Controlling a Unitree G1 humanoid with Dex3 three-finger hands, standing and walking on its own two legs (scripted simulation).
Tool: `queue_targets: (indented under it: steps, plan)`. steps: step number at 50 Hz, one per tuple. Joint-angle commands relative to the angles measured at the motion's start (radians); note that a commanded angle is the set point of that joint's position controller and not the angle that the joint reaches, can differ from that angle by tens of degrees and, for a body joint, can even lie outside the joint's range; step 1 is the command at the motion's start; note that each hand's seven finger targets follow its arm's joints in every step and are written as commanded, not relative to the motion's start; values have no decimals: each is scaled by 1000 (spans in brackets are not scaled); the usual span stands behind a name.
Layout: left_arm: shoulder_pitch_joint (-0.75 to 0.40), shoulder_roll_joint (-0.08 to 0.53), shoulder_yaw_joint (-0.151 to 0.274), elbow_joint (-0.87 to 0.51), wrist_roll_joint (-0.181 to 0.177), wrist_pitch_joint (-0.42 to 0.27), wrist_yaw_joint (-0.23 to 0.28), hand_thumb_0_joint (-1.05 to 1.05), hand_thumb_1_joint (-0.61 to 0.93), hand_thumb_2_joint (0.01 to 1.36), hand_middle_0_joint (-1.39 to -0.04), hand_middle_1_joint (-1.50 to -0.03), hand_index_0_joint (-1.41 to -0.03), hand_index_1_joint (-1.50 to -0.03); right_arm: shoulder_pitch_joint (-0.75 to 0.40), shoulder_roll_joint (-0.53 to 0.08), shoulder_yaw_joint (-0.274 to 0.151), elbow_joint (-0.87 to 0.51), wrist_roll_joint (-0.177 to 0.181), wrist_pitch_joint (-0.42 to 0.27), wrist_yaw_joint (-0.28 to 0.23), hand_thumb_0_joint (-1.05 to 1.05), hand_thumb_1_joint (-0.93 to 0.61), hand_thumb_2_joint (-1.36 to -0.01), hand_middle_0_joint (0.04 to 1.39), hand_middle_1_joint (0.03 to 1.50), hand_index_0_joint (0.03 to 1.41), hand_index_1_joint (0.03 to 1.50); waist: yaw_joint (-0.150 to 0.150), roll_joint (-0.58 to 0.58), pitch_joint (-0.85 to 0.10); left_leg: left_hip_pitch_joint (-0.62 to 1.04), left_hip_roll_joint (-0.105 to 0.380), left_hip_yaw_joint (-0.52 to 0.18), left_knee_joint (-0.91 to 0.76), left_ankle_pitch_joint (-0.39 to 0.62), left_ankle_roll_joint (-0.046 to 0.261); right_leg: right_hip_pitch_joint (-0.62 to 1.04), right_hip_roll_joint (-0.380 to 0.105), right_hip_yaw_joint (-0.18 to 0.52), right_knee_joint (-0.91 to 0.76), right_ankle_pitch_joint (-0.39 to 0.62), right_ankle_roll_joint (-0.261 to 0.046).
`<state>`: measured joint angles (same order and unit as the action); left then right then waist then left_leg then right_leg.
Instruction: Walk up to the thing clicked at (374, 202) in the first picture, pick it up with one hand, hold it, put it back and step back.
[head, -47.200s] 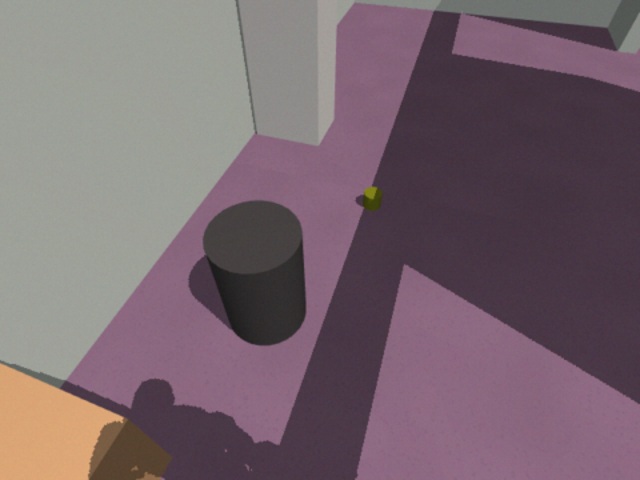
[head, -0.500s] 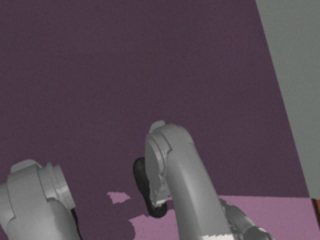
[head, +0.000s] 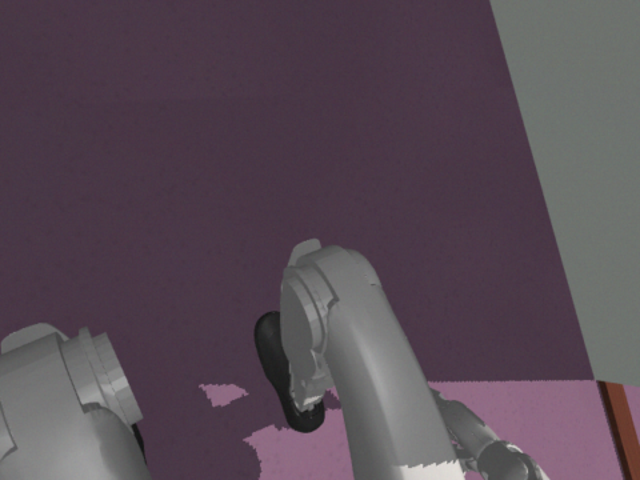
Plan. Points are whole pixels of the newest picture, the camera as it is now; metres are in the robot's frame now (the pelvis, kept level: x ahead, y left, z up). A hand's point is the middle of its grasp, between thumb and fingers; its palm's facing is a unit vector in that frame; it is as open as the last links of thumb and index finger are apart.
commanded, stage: rest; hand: left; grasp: from above
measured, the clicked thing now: out of the picture +0.45 +0.39 -0.26
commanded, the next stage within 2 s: open in 0.30 s
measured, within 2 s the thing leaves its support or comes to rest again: rests again in 0.08 s
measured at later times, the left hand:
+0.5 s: hand out of the picture +0.44 +0.39 -0.23, palm faces -0.43 -0.17 -0.89, open 10.4 cm
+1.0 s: hand out of the picture +0.45 +0.39 -0.23, palm faces -0.43 -0.17 -0.89, open 13.8 cm
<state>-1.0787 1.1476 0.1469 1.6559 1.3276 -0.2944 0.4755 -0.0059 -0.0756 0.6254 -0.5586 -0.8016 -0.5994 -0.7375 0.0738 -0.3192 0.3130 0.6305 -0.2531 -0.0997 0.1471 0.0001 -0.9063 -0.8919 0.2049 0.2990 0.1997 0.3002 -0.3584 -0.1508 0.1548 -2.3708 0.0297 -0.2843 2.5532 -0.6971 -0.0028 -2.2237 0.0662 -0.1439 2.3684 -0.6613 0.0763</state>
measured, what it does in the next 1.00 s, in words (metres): stands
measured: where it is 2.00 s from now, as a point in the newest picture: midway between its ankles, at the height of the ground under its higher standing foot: (220, 434)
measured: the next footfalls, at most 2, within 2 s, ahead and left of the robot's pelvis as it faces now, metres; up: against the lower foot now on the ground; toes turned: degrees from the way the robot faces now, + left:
none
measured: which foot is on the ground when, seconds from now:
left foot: down 0.00-1.00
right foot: down 0.00-1.00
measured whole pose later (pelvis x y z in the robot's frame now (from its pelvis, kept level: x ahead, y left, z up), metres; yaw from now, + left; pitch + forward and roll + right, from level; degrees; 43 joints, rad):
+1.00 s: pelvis +0.00 +0.00 +0.00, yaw -1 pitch +26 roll -16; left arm -1.08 1.19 0.14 1.65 1.30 -0.30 0.47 0.00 -0.47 0.96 -0.10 -1.03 -0.11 -1.02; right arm 0.06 -0.34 0.35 0.60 -0.25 -0.13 0.16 0.00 -0.90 -0.89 0.21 0.30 0.20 0.30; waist -0.37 -0.17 0.19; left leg -2.36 0.03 -0.30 2.56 -0.70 0.00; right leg -2.21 0.07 -0.16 2.36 -0.65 0.08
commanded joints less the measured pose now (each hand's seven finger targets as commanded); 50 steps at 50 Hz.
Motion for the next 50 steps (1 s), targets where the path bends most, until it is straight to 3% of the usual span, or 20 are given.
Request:
queue_targets:
  steps: [1, 2, 7, 8, 10, 11, 14, 18, 20, 23, 26, 32, 35, 37, 38, 41, 42, 45, 47, 50]
  plan:
    - [-238, 259, 5, -136, -18, 0, 41, 0, 555, 883, -868, -911, -902, -875, 169, -332, -98, 10, -2, -1, -12, 0, -902, -900, 200, 301, 200, 301, -28, 596, -647, 569, 30, 117, -277, 225, 2, 309, 32, -136, -182, 251, -91]
    - [-231, 284, 22, -127, -8, 3, 46, 0, 547, 883, -864, -910, -897, -874, 172, -332, -98, 9, -5, -1, -11, 0, -902, -900, 200, 300, 200, 300, -29, 594, -657, 573, 31, 118, -269, 235, 4, 314, 34, -133, -183, 259, -92]
    - [-230, 277, 23, -122, -18, 10, 52, 0, 552, 892, -868, -905, -898, -873, 175, -334, -90, 5, -4, -7, -5, 0, -902, -900, 200, 300, 200, 300, -39, 592, -633, 571, 33, 112, -269, 265, 2, 309, 34, -138, -177, 278, -90]
    - [-237, 257, 3, -128, -17, 12, 47, 0, 538, 891, -864, -896, -891, -867, 165, -336, -95, 2, 2, -12, -3, 0, -903, -900, 200, 300, 200, 300, -43, 599, -626, 582, 34, 113, -261, 266, 1, 286, 34, -133, -171, 275, -92]
    - [-244, 279, 17, -130, -18, 11, 51, 0, 542, 884, -860, -907, -891, -874, 170, -338, -91, -1, 1, -14, -1, 0, -903, -901, 200, 300, 200, 300, -41, 612, -621, 583, 35, 109, -273, 248, -2, 291, 33, -136, -174, 260, -93]
    - [-250, 260, -1, -137, -20, 12, 47, 0, 546, 882, -864, -899, -895, -867, 166, -340, -93, -1, 1, -14, 1, 0, -901, -900, 200, 300, 200, 300, -39, 616, -616, 585, 34, 107, -281, 237, -4, 278, 31, -138, -171, 249, -94]
    - [-234, 275, 1, -133, -11, 14, 46, 0, 538, 879, -850, -911, -883, -876, 163, -345, -89, -9, 1, -17, 3, 0, -902, -900, 200, 300, 200, 300, -42, 637, -620, 603, 37, 103, -282, 256, -7, 279, 34, -139, -166, 258, -94]
    - [-237, 291, 16, -118, -24, 11, 46, 0, 530, 901, -851, -919, -881, -888, 158, -340, -77, -12, 4, -19, 4, 0, -904, -901, 200, 300, 200, 300, -44, 587, -607, 559, 36, 103, -274, 217, 1, 289, 33, -138, -176, 239, -92]
    - [-228, 276, -1, -122, -21, 8, 38, 0, 550, 918, -865, -927, -894, -897, 160, -349, -82, -10, 0, -22, 3, 0, -903, -901, 200, 300, 200, 300, -51, 609, -608, 586, 38, 102, -271, 239, -1, 286, 35, -138, -175, 252, -90]
    - [-235, 282, 7, -115, -31, 3, 42, 0, 310, 803, -625, -894, -654, -857, 157, -350, -77, -14, 3, -23, 4, 0, -894, -897, 201, 301, 201, 301, -50, 591, -607, 570, 38, 95, -271, 242, -1, 292, 33, -143, -173, 259, -88]
    - [-230, 291, 5, -126, -21, 1, 37, 0, 70, 775, -391, -914, -430, -873, 161, -353, -72, -20, 4, -24, 6, 0, -894, -897, 201, 301, 201, 301, -55, 610, -591, 586, 40, 90, -279, 243, -5, 274, 32, -145, -167, 251, -90]
    - [-227, 295, 1, -135, -27, -1, 35, 0, -366, 846, -170, -979, -197, -950, 157, -358, -74, -24, 6, -32, 6, 0, -895, -898, 201, 301, 201, 301, -50, 606, -602, 583, 41, 97, -274, 222, -2, 288, 36, -138, -177, 238, -89]
    - [-226, 314, 22, -133, -35, -2, 40, 0, -438, 916, -125, -1006, -142, -988, 159, -348, -62, -22, 7, -32, 7, 0, -895, -898, 201, 301, 201, 301, -45, 589, -603, 566, 41, 95, -267, 232, -1, 299, 35, -143, -176, 248, -87]
    - [-223, 293, 3, -125, -32, 1, 34, 0, -494, 953, -83, -1037, -97, -1022, 155, -360, -75, -26, 8, -33, 6, 0, -894, -898, 201, 301, 201, 301, -50, 606, -594, 576, 42, 97, -268, 235, -2, 286, 34, -141, -175, 246, -89]
    - [-212, 296, 12, -109, -41, 0, 36, 0, -511, 967, -74, -1045, -85, -1032, 151, -352, -70, -20, 7, -32, 5, 0, -896, -900, 201, 301, 201, 301, -46, 588, -596, 564, 44, 93, -267, 234, -2, 291, 36, -144, -178, 247, -88]
    - [-237, 300, -1, -152, -38, -3, 36, 0, -525, 979, -65, -1043, -74, -1032, 163, -355, -68, -19, 7, -32, 5, 0, -894, -898, 201, 301, 201, 301, -45, 585, -605, 550, 39, 107, -260, 238, 4, 325, 39, -136, -186, 260, -87]
    - [-205, 319, 18, -111, -38, 1, 38, 0, -525, 996, -68, -1053, -76, -1044, 151, -354, -68, -19, 6, -30, 3, 0, -894, -899, 201, 301, 201, 301, -32, 579, -615, 550, 41, 104, -262, 230, 4, 325, 40, -139, -187, 250, -88]
    - [-205, 305, 10, -109, -43, 0, 33, 0, -525, 986, -63, -1048, -71, -1038, 155, -360, -68, -23, 7, -32, 4, 0, -893, -899, 201, 301, 201, 301, -50, 578, -577, 545, 41, 96, -268, 224, 1, 299, 35, -144, -181, 242, -89]
    - [-239, 307, 2, -160, -49, -8, 29, 0, -534, 986, -62, -1033, -67, -1027, 154, -361, -67, -25, 11, -32, 2, 0, -893, -898, 201, 301, 201, 301, -46, 585, -598, 558, 42, 96, -267, 231, 0, 306, 35, -141, -183, 246, -89]
    - [-199, 318, 20, -114, -46, -4, 33, 0, -517, 978, -62, -1039, -71, -1029, 158, -355, -63, -17, 7, -27, 3, 0, -891, -897, 201, 301, 201, 301, -41, 582, -613, 564, 44, 94, -269, 243, 0, 320, 39, -145, -180, 252, -88]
